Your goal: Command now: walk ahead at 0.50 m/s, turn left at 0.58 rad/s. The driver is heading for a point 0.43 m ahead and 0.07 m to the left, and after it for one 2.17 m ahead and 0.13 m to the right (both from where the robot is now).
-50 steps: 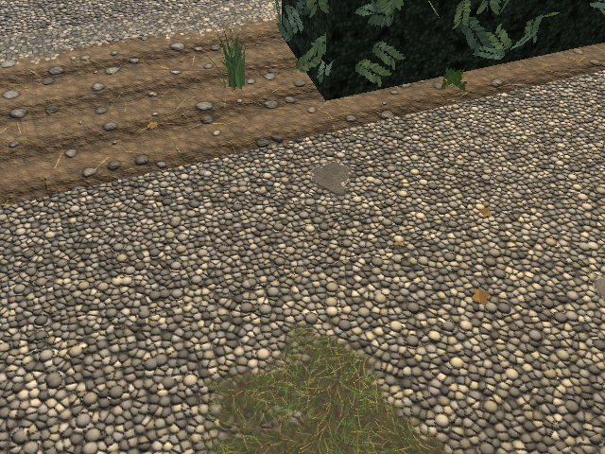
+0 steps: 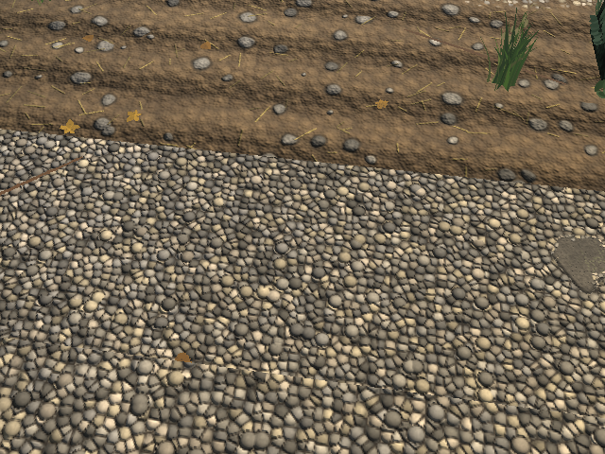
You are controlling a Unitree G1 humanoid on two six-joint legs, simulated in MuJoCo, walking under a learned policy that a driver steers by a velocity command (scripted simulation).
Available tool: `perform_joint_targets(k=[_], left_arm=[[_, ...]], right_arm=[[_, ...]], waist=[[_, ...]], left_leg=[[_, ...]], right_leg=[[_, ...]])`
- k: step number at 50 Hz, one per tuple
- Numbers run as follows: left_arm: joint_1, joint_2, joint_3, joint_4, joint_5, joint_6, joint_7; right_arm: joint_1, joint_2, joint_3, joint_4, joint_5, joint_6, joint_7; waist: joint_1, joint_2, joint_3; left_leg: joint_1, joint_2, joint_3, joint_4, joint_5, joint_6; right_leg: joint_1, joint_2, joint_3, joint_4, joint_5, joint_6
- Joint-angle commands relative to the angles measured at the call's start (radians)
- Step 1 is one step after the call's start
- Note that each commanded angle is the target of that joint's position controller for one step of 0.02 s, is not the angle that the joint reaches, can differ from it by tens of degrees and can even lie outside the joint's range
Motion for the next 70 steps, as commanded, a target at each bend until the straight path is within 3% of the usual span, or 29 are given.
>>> perform_joint_targets(k=[1,5,9,11,13,14,15,16,17,18,20,26,30,33,36,37,38,39,42,50,58,59,60,61,62,63,65,67,70], left_arm=[[0.035,0.079,0.015,-0.085,0.011,0.02,-0.012],[-0.062,0.07,0.009,-0.116,-0.018,0.006,-0.019],[-0.23,0.091,0.017,-0.18,-0.023,0.004,-0.026],[-0.222,0.099,0.021,-0.191,-0.024,-0.005,-0.029],[-0.062,0.117,0.031,-0.145,-0.017,-0.026,-0.025],[0.092,0.187,0.051,-0.117,0.001,-0.043,-0.014],[0.178,0.309,0.074,-0.11,0.009,-0.036,0.001],[0.136,0.276,0.072,-0.112,-0.006,-0.018,0.009],[0.073,0.194,0.053,-0.131,-0.01,-0.012,0.008],[0.015,0.147,0.042,-0.135,-0.012,-0.012,0.003],[-0.026,0.112,0.034,-0.133,-0.015,-0.022,0.001],[0.05,0.127,0.046,-0.093,-0.034,-0.052,-0.013],[0.066,0.136,0.041,-0.084,-0.035,-0.044,-0.015],[0.105,0.174,0.043,-0.059,-0.038,-0.031,-0.013],[0.129,0.144,0.028,-0.034,-0.044,-0.011,-0.006],[0.198,0.09,0.011,-0.065,-0.046,-0.01,-0.006],[0.313,0.016,-0.013,-0.044,-0.085,0.011,-0.005],[0.248,0.125,0.021,-0.023,-0.066,0.038,0.006],[0.145,0.119,0.032,-0.037,-0.043,0.062,0.006],[0.07,0.112,0.048,-0.098,-0.023,0.141,-0.03],[0.065,0.128,0.042,-0.157,-0.044,0.144,-0.073],[0.099,0.125,0.042,-0.148,-0.04,0.139,-0.075],[0.102,0.152,0.047,-0.153,-0.028,0.128,-0.068],[0.073,0.29,0.073,-0.204,-0.026,0.12,-0.057],[0.116,0.353,0.094,-0.189,-0.014,0.118,-0.038],[0.044,0.317,0.084,-0.195,-0.015,0.109,-0.022],[-0.076,0.253,0.065,-0.229,-0.028,0.095,-0.018],[-0.062,0.205,0.051,-0.247,-0.041,0.083,-0.024],[0.003,0.223,0.059,-0.241,-0.047,0.078,-0.028]], right_arm=[[0.021,-0.186,-0.035,-0.069,0.005,-0.046,-0.009],[0.073,-0.159,-0.038,-0.071,0.016,-0.048,0.018],[0.175,-0.166,-0.043,-0.076,0.007,-0.025,0.022],[0.167,-0.184,-0.047,-0.093,-0.002,-0.02,0.019],[0.112,-0.184,-0.049,-0.121,0.002,-0.021,0.013],[0.097,-0.131,-0.035,-0.146,0.011,-0.032,0.014],[0.147,-0.053,-0.022,-0.192,0.03,-0.041,0.021],[0.162,-0.134,-0.034,-0.182,0.002,-0.031,0.017],[0.119,-0.155,-0.043,-0.173,-0.006,-0.023,0.021],[0.092,-0.139,-0.041,-0.174,-0.003,-0.02,0.031],[0.119,-0.12,-0.039,-0.164,-0.009,-0.001,0.05],[-0.003,-0.086,-0.024,-0.222,-0.006,0.028,0.06],[-0.118,-0.035,0.007,-0.264,-0.004,0.017,0.072],[-0.119,-0.049,0.008,-0.262,-0.008,0.01,0.061],[0.064,-0.093,0.006,-0.181,-0.037,-0.026,0.029],[0.141,-0.174,-0.005,-0.177,-0.054,-0.041,0.018],[0.104,-0.191,-0.011,-0.183,-0.002,-0.032,0.005],[0.104,-0.169,-0.011,-0.182,0.029,-0.019,0.003],[-0.059,-0.099,0.016,-0.198,0.022,-0.006,-0.019],[-0.119,-0.103,0.011,-0.208,0.005,0.004,-0.035],[-0.131,-0.19,-0.024,-0.205,0.007,0.048,-0.023],[-0.133,-0.19,-0.029,-0.201,0.011,0.056,-0.018],[-0.08,-0.16,-0.029,-0.183,0.013,0.066,-0.008],[-0.078,-0.093,-0.012,-0.23,0.024,0.066,-0.003],[-0.204,-0.137,-0.017,-0.245,0.01,0.069,-0.012],[-0.198,-0.126,-0.013,-0.248,0.021,0.065,-0.006],[-0.129,-0.159,-0.025,-0.209,0.013,0.055,0.001],[-0.088,-0.178,-0.033,-0.186,-0.003,0.059,0.007],[-0.108,-0.151,-0.024,-0.205,0.008,0.072,0.008]], waist=[[0.03,0.004,-0.146],[-0.01,0.074,-0.17],[-0.08,0.07,-0.115],[-0.062,0.083,-0.107],[0.032,0.072,-0.13],[0.104,-0.05,-0.203],[0.083,-0.3,-0.308],[0.052,-0.215,-0.252],[0.037,-0.078,-0.135],[0.012,-0.037,-0.082],[-0.027,-0.113,-0.09],[-0.037,-0.072,-0.11],[-0.01,-0.104,-0.114],[-0.003,-0.128,-0.147],[-0.082,-0.039,-0.24],[-0.076,0.132,-0.375],[-0.058,0.313,-0.545],[-0.083,0.186,-0.497],[-0.015,0.141,-0.24],[0.005,0.163,-0.197],[0.009,0.136,-0.214],[0.03,0.092,-0.193],[0.026,-0.071,-0.143],[0.008,-0.274,-0.088],[0.063,-0.14,-0.033],[0.004,-0.102,-0.038],[-0.055,-0.104,-0.085],[-0.043,-0.067,-0.162],[-0.015,-0.071,-0.182]], left_leg=[[-0.025,0.34,-0.382,-0.31,0.406,0.214],[0.026,0.253,-0.321,-0.286,0.382,0.152],[0.126,0.269,-0.418,-0.254,0.18,0.132],[0.12,0.275,-0.463,-0.221,0.123,0.111],[0.013,0.213,-0.457,-0.094,0.052,0.064],[-0.096,0.121,-0.36,0.168,0.003,0.021],[-0.333,-0.034,-0.182,0.472,-0.353,-0.022],[-0.449,0.027,-0.185,0.6,-0.367,-0.021],[-0.465,0.078,-0.207,0.645,-0.273,-0.023],[-0.437,0.111,-0.201,0.616,-0.19,-0.04],[-0.346,0.153,-0.18,0.574,-0.103,-0.072],[-0.348,0.166,-0.127,0.452,0.068,-0.12],[-0.174,0.143,-0.048,0.155,0.191,-0.107],[-0.07,0.11,-0.047,0.022,0.136,-0.085],[0.23,0.145,-0.076,-0.18,0.39,-0.045],[0.473,0.396,-0.264,-0.077,0.866,-0.005],[0.612,0.564,-0.443,-0.083,1.031,0.157],[0.526,0.517,-0.396,-0.115,0.935,0.149],[0.252,0.423,-0.208,-0.235,0.715,0.068],[0.057,0.418,-0.114,-0.356,0.098,0.079],[0.012,0.451,-0.071,-0.322,-0.157,0.0],[-0.037,0.429,-0.032,-0.256,-0.185,-0.046],[-0.119,0.356,0.054,-0.07,-0.229,-0.12],[-0.357,0.166,0.106,0.162,-0.387,-0.206],[-0.355,0.144,-0.059,0.297,-0.312,-0.203],[-0.307,0.158,-0.116,0.351,-0.198,-0.195],[-0.288,0.145,-0.119,0.406,-0.051,-0.181],[-0.275,0.137,-0.114,0.464,-0.045,-0.188],[-0.303,0.137,-0.125,0.424,-0.057,-0.204]], right_leg=[[0.049,-0.031,-0.001,-0.345,0.139,0.049],[0.124,0.008,-0.009,-0.627,0.376,0.018],[0.083,0.062,0.0,-0.778,0.322,0.009],[0.163,0.091,0.003,-0.852,0.235,0.001],[0.416,0.124,0.004,-0.975,0.201,-0.02],[0.607,-0.022,0.173,-1.061,0.053,-0.065],[0.813,-0.3,0.593,-1.215,-0.175,-0.158],[0.733,-0.333,0.74,-1.267,-0.303,-0.209],[0.641,-0.282,0.609,-1.26,-0.3,-0.195],[0.557,-0.226,0.456,-1.265,-0.143,-0.171],[0.481,-0.145,0.238,-1.28,0.125,-0.13],[0.492,-0.134,-0.044,-1.242,0.777,-0.158],[0.426,-0.088,-0.16,-1.201,0.822,-0.147],[0.491,-0.102,-0.116,-1.15,0.885,-0.142],[0.49,-0.042,-0.104,-0.931,0.794,-0.097],[0.35,0.0,-0.128,-0.735,0.369,-0.066],[0.218,0.135,-0.081,-0.508,-0.238,-0.046],[0.172,0.135,0.005,-0.412,-0.254,-0.048],[0.136,0.087,0.014,-0.392,-0.087,-0.041],[0.17,0.099,-0.04,-0.454,0.041,-0.015],[0.386,0.127,-0.12,-0.826,0.03,-0.103],[0.45,0.131,-0.099,-0.965,0.088,-0.125],[0.464,0.037,0.101,-1.179,0.046,-0.152],[0.469,-0.247,0.555,-1.293,0.109,-0.24],[0.328,-0.255,0.526,-1.329,0.172,-0.299],[0.303,-0.179,0.418,-1.315,0.168,-0.274],[0.363,-0.06,0.288,-1.272,0.235,-0.212],[0.448,-0.041,0.261,-1.228,0.424,-0.213],[0.535,-0.035,0.281,-1.195,0.485,-0.22]])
